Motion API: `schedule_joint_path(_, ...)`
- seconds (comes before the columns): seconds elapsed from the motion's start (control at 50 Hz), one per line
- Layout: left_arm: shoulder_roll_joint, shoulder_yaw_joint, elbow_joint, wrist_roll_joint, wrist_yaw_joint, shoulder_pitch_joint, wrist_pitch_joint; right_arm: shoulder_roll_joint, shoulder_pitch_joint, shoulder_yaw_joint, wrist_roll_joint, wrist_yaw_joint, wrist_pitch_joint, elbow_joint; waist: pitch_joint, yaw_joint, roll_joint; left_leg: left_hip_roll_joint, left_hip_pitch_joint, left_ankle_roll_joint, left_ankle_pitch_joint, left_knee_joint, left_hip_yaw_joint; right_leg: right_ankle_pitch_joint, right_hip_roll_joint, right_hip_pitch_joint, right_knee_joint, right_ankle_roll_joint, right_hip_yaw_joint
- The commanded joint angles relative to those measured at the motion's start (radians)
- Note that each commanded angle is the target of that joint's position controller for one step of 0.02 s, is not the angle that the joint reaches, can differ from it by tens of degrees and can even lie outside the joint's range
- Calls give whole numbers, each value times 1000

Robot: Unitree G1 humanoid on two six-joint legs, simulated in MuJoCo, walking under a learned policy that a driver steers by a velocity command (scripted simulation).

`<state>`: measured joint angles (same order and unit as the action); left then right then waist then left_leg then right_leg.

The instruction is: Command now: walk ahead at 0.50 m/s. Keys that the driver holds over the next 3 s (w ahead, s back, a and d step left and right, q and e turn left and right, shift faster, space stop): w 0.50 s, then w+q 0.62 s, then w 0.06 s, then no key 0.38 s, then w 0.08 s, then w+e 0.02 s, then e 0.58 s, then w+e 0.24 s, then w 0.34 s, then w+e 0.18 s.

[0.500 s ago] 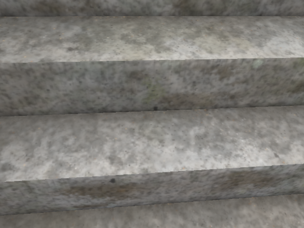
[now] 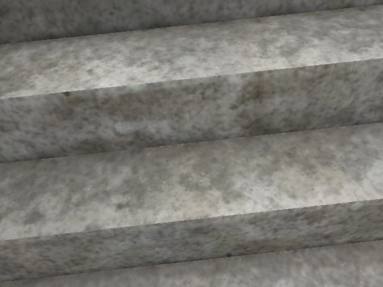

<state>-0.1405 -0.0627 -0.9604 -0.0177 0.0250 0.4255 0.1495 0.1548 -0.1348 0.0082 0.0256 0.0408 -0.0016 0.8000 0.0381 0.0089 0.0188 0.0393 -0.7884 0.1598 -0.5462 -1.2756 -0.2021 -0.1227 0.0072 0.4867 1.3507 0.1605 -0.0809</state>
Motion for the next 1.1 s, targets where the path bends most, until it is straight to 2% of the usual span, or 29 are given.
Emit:
schedule_joint_path(0.02, 141, 52, 322, -63, -1, -321, -1, 47, -82, 47, 0, 3, -43, 151, -42, 12, -56, -292, 239, 76, -353, 818, 847, -2, 104, 617, 924, 32, -130)
schedule_joint_path(0.06, 168, 85, 299, -35, -18, -167, -22, -86, -127, 9, 13, -17, -78, 250, -119, 96, -109, -225, 193, 12, 1, 814, 551, 96, 87, 668, 915, 22, -124)
schedule_joint_path(0.14, 118, 91, 289, -4, -64, -219, -81, 21, -194, 18, -17, -54, -145, 286, -163, 85, -51, -228, 265, 4, 226, 932, 384, 168, 62, 791, 892, -9, -56)
schedule_joint_path(0.24, 122, 109, 390, 18, -90, -455, -93, 44, -356, 14, -38, -44, -170, 316, -171, 19, 8, -247, 492, -22, 140, 1062, 331, 282, -8, 1059, 986, -3, 54)
schedule_joint_path(0.32, 125, 112, 475, 9, -43, -646, -103, 49, -480, 31, -26, 11, -148, 286, -78, -78, 70, -230, 660, 33, 297, 1171, 325, 304, -113, 960, 583, -31, 229)
schedule_joint_path(0.34, 163, 132, 479, 15, -36, -678, -121, 103, -538, 59, -38, 28, -141, 299, -30, -126, 134, -269, 756, 69, 484, 1319, 308, 450, -125, 874, 448, -2, 278)
schedule_joint_path(0.38, 156, 128, 441, 51, -28, -600, -124, 37, -458, 44, -53, 32, -133, 254, 18, -62, 109, -206, 692, 62, 1111, 1258, 124, 580, -64, 447, 66, 39, 356)
schedule_joint_path(0.42, 79, 93, 365, 57, -43, -331, -135, 168, -466, 60, -72, 14, -172, 209, 291, 64, 180, -318, 769, 94, 2175, 950, 150, 632, 60, 43, 11, 53, 360)
schedule_joint_path(0.44, -9, 63, 343, 36, -40, -181, -141, 238, -420, 81, -95, -27, -198, 191, 401, 148, 236, -324, 819, 81, 2232, 748, 153, 629, 77, -122, -178, 59, 283)
schedule_joint_path(0.46, -108, 21, 294, -6, -44, -56, -132, 217, -371, 85, -100, -62, -220, 144, 475, 183, 214, -264, 619, 49, 2046, 475, 193, 733, -26, -323, -271, 95, -29)
schedule_joint_path(0.48, -196, -14, 252, -50, -65, 12, -157, 172, -319, 82, -91, -90, -219, 88, 472, 189, -14, -116, 363, 19, 1567, 163, 219, 1028, -211, -367, -642, 198, -540)
schedule_joint_path(0.5, -224, -41, 241, -41, -74, -91, -179, 129, -203, 101, -34, -98, -200, 50, 410, 173, -157, 58, 167, -8, 677, -389, 285, 1222, -298, -282, -1018, 241, -931)
schedule_joint_path(0.52, -206, -43, 226, -24, -56, -245, -159, -9, -163, 79, 24, -80, -183, -36, 318, 80, -68, 47, 8, -56, 591, -835, 414, 1172, -353, -169, -1073, 172, -906)
schedule_joint_path(0.54, -142, -26, 159, -17, -52, -298, -129, -60, -94, 56, 40, -56, -168, -112, 184, 0, -28, 28, -107, -35, 668, -943, 405, 1120, -349, -76, -997, 106, -743)
schedule_joint_path(0.58, 39, 24, -6, -19, -45, -255, -80, -137, -94, 9, 27, -33, -141, -165, -79, -97, 31, 10, -300, 6, 631, -988, 406, 802, -297, 97, -899, 29, -325)
schedule_joint_path(0.6, 70, 32, -37, -30, -40, -220, -70, -169, -158, -7, 13, -32, -127, -142, -86, -117, 27, 14, -339, 14, 649, -1037, 407, 615, -283, 73, -908, -6, -218)
schedule_joint_path(0.7, -30, 40, -85, -2, -14, -146, 4, -138, -15, -18, -42, 4, -49, -188, -172, -126, -16, 36, -523, 12, 444, -1085, 344, 356, -283, 39, -1121, -55, 121)
schedule_joint_path(0.78, -79, 33, -105, 17, -25, -35, 20, -108, 153, -27, -23, 22, -28, -254, -150, -97, 11, 7, -518, -1, 448, -794, 207, 283, -193, -69, -1203, -113, 296)
schedule_joint_path(0.82, -154, 6, -114, 36, -59, 98, 15, -82, 293, -31, -31, 4, -6, -307, -73, -4, -111, -40, -474, 8, 299, -585, 26, 187, -248, -254, -1411, -30, 274)
schedule_joint_path(0.86, -136, -1, -133, 34, -79, 133, -1, -109, 289, -48, -37, -13, 6, -302, -26, 4, -195, -102, -401, 34, 169, -382, -15, -47, -233, -448, -1419, 2, 342)
schedule_joint_path(0.88, -125, 13, -69, 74, -93, 31, -8, -101, 240, -52, -54, -20, -6, -248, 35, -35, -106, -22, -73, 34, 122, -163, -110, -762, -217, -348, -1314, 2, 424)
schedule_joint_path(0.92, -259, -5, -39, 88, -94, 72, 13, -62, -67, -39, -48, -15, 11, -144, 285, -123, -223, 85, 207, 51, -71, -98, -116, -1618, -347, -533, -968, 89, 377)
schedule_joint_path(0.94, -320, -24, 1, 110, -59, 28, 22, 15, -202, -17, -26, -21, 6, -121, 404, -174, -251, 120, 370, 66, -83, 82, -11, -1640, -360, -560, -726, 106, 352)
schedule_joint_path(0.96, -311, -32, 66, 94, -30, -17, 40, 107, -243, 22, -9, -27, 7, -101, 432, -187, -237, 110, 499, 77, -70, 243, 247, -1356, -316, -403, -518, 83, 284)
schedule_joint_path(0.98, -237, -19, 163, 48, 15, -114, 42, 222, -234, 71, 27, -3, 23, -85, 393, -159, 10, -64, 557, 166, -387, 558, 780, -766, -164, -70, -223, 26, 254)
schedule_joint_path(1.0, -167, -24, 225, -12, 40, -235, 32, 259, -151, 111, 31, 9, 39, -88, 355, -140, 67, -147, 529, 202, -649, 916, 1233, 35, 15, 187, 315, -20, 70)
schedule_joint_path(1.02, -35, 3, 299, -59, 33, -286, 14, 225, 10, 104, 31, -2, 28, -105, 293, -70, 36, -192, 441, 110, -550, 960, 1223, 75, 23, 354, 756, -57, -79)
schedule_joint_path(1.04, 42, 27, 370, -70, 13, -341, -7, 176, 30, 90, 22, -6, 5, -56, 163, -13, -14, -197, 336, 47, -418, 909, 1106, 33, 23, 475, 915, -66, -60)
schedule_joint_path(1.1, 123, 89, 364, -72, -45, -172, -32, 36, -19, 44, 7, -40, -72, 108, -119, 121, -105, -74, 159, -44, -3, 771, 601, 27, -30, 629, 864, -47, 9)
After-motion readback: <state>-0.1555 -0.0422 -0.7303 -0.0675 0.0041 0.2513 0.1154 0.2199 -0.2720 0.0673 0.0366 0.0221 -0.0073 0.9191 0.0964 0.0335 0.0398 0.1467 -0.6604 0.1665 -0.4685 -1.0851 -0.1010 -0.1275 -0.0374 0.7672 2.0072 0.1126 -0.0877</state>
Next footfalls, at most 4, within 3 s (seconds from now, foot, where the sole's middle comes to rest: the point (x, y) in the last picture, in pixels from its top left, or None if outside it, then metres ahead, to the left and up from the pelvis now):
0.44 right None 0.38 -0.14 -0.44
0.94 left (190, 181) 0.58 0.06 -0.23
1.44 right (210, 47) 0.83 -0.01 -0.02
1.90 left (109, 62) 0.79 0.24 -0.02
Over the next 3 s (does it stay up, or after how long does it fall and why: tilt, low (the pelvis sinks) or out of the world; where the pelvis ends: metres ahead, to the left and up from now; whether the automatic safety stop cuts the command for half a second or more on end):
stays up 0.92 0.24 0.90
